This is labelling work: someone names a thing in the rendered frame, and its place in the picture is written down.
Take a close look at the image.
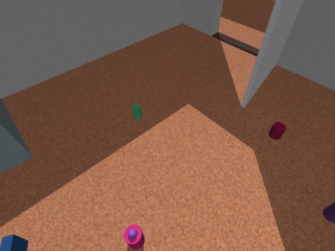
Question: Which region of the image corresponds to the sofa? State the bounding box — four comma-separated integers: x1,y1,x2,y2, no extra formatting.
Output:
0,98,32,173

